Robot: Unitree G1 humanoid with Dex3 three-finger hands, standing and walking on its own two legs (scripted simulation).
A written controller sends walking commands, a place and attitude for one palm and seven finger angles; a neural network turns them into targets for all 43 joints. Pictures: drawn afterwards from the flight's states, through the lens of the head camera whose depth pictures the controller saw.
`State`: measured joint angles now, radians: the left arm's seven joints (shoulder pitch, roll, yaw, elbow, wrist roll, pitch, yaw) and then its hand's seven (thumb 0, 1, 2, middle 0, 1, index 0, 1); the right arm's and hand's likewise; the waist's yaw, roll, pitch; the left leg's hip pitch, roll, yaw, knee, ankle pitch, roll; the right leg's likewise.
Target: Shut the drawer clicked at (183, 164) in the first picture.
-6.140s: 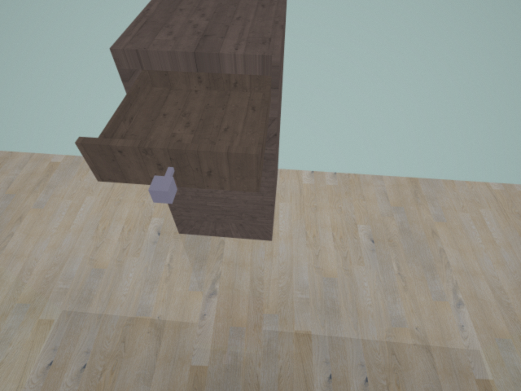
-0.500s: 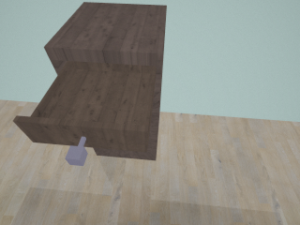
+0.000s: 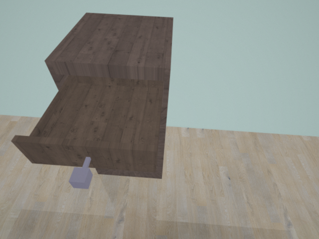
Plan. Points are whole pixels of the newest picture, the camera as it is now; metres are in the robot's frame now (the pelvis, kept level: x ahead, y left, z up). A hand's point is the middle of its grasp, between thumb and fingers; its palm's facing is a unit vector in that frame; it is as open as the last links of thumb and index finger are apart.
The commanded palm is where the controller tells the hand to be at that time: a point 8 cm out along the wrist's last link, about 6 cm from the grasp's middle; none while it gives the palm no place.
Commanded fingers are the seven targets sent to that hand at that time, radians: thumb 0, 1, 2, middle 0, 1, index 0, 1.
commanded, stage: come to a stop and stand still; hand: left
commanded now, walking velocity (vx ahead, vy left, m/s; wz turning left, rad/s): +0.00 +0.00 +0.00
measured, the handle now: (83, 171) +0.29 +0.23 -0.02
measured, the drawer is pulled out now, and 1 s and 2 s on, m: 0.30 0.30 0.29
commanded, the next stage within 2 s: look again from close up in 0.44 s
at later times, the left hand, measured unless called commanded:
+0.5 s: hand out of the picture -0.01 +0.18 -0.18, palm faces +0.02 -0.98 -0.19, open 7.4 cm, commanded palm none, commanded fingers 0.00 0.90 0.90 -0.20 -0.30 -0.20 -0.30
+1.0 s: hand out of the picture -0.02 +0.17 -0.18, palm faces +0.02 -0.99 -0.16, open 7.4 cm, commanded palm none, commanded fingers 0.00 0.90 0.90 -0.20 -0.30 -0.20 -0.30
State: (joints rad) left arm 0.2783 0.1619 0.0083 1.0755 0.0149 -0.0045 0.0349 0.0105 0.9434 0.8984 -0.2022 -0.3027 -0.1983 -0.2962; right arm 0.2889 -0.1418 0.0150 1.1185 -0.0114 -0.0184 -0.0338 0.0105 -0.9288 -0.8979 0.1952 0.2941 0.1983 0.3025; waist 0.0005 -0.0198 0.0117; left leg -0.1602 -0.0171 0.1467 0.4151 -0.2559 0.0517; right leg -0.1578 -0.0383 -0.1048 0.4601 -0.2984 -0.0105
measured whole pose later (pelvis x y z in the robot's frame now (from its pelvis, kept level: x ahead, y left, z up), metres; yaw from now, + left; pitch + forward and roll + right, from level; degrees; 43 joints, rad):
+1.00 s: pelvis +0.00 +0.01 +0.00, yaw +0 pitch -1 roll +0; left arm 0.32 0.12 -0.02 1.12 0.01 -0.01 0.04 0.01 0.91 0.90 -0.20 -0.30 -0.20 -0.30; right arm 0.29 -0.13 0.03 1.15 -0.01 -0.02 -0.03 0.01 -0.92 -0.90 0.20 0.29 0.20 0.30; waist 0.00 -0.01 0.04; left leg -0.15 -0.03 0.16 0.42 -0.26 0.07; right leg -0.15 -0.05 -0.10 0.46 -0.29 0.01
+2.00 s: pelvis -0.04 -0.05 -0.05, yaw +4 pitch +8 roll +0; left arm 0.53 0.26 0.25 -0.05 -0.32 -0.36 -0.38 0.02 0.90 0.90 -0.93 -1.09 -0.93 -1.09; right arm 0.28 -0.24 -0.01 0.63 0.05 -0.26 -0.06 0.02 -0.91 -0.90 0.20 0.30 0.20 0.30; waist -0.02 0.04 -0.09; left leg -0.65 0.04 0.04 0.91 -0.40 0.00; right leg -0.60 0.00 -0.15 0.90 -0.46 -0.07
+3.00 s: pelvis -0.04 -0.01 -0.03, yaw +4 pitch +2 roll -1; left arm 0.62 0.25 0.18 -0.33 -0.27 -0.19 -0.28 0.02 0.90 0.90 -1.40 -1.60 -1.40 -1.60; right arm 0.25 -0.24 0.04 0.59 0.06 -0.35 -0.04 0.02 -0.91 -0.90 0.20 0.29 0.20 0.30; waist 0.02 0.05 -0.07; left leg -0.43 0.02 0.06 0.75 -0.35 0.04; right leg -0.36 -0.01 -0.13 0.71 -0.38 -0.03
